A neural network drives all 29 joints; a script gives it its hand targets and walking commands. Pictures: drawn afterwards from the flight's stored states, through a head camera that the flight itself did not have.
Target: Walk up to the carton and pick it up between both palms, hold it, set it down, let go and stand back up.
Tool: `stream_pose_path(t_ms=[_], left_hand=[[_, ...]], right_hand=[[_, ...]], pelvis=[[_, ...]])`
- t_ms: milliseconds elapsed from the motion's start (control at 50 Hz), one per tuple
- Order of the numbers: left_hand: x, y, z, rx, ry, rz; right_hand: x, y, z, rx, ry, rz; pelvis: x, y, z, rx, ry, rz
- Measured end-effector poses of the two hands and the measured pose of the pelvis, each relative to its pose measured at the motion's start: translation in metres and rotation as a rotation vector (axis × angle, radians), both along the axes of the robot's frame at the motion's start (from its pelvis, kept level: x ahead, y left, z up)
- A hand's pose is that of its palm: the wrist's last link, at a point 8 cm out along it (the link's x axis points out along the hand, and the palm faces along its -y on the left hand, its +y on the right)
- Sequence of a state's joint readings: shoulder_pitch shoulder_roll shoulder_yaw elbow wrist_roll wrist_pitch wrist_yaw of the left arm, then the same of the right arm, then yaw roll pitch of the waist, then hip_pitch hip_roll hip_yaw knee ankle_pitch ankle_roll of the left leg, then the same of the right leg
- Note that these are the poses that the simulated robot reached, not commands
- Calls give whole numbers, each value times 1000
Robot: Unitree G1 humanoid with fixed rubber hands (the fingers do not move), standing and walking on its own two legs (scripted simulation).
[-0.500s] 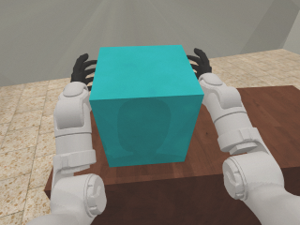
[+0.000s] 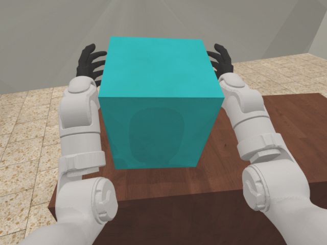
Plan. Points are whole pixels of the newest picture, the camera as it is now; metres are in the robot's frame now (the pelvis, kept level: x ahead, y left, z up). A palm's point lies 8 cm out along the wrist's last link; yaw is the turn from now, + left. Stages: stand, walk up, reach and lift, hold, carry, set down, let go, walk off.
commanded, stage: set down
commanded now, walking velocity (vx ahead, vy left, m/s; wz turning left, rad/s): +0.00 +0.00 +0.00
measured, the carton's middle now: (156, 107) +0.37 +0.01 +0.21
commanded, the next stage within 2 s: none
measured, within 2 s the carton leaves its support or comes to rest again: neither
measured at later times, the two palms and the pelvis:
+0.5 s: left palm (89, 85) +0.40 +0.17 +0.26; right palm (211, 90) +0.41 -0.13 +0.23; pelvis +0.01 +0.00 +0.00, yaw +0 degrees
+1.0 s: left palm (89, 96) +0.40 +0.18 +0.23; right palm (205, 94) +0.43 -0.12 +0.21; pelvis +0.02 +0.00 +0.00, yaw +0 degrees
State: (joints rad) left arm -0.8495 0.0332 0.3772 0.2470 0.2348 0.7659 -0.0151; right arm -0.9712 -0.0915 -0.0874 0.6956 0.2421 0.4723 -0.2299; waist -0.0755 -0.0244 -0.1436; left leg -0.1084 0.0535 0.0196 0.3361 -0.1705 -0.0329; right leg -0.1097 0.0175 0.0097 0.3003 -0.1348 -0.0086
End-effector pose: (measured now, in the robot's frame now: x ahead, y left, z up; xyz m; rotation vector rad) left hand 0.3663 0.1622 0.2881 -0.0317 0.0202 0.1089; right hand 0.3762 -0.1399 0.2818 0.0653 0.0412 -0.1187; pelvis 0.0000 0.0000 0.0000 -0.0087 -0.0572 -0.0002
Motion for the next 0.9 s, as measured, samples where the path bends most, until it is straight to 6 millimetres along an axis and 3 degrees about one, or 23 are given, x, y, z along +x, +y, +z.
stream_pose_path(t_ms=[100, 420, 900], left_hand=[[9, -2, 7, 27, -37, -2], [29, 4, -21, 41, -4, 18], [31, 12, -50, 15, 49, 89]], right_hand=[[9, -2, 2, -31, -47, 6], [35, 5, -44, -59, -29, 28], [51, 15, -70, -36, 11, 80]], pelvis=[[3, -1, 0, 1, -2, 1], [9, -2, 1, 3, -34, 2], [13, -1, 1, 2, -23, 3]])
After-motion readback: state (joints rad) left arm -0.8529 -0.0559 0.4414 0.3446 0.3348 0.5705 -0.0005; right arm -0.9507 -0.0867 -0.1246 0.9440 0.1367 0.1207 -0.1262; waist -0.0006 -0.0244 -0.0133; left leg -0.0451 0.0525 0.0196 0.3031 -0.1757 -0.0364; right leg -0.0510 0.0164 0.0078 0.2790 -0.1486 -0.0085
